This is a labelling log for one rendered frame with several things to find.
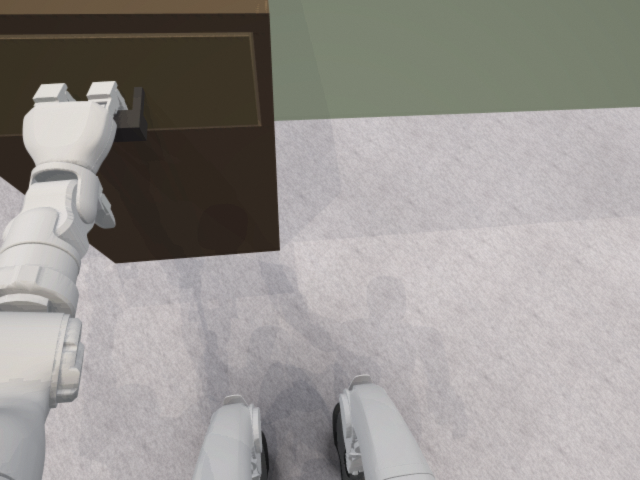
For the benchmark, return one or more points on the robot left hand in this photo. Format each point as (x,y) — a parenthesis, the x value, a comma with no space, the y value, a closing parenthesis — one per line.
(60,129)

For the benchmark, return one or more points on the left robot forearm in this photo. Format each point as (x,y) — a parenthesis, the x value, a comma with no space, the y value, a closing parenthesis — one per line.
(43,246)

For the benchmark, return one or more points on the cabinet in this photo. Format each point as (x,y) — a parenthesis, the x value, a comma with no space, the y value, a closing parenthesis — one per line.
(185,192)

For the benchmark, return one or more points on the robot right foot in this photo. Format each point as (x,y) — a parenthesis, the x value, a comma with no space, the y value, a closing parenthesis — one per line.
(340,445)

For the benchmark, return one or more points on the right robot thigh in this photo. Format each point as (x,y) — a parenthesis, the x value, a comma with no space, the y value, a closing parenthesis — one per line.
(387,446)

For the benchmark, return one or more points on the robot left upper arm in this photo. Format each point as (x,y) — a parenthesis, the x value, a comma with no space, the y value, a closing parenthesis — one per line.
(41,360)

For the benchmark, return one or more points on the handle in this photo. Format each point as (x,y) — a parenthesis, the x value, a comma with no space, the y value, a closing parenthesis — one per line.
(131,124)

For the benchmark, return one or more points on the drawer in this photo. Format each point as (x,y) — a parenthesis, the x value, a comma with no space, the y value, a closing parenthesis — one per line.
(189,79)

